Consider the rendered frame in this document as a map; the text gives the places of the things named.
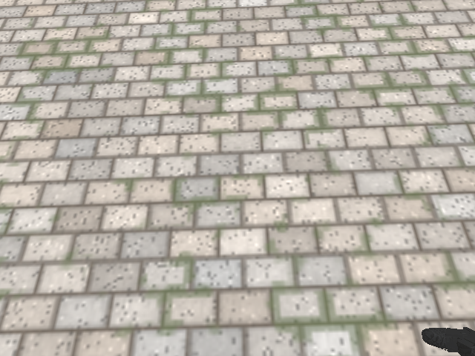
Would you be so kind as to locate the robot right hand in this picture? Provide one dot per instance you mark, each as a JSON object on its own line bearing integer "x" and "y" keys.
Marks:
{"x": 454, "y": 340}

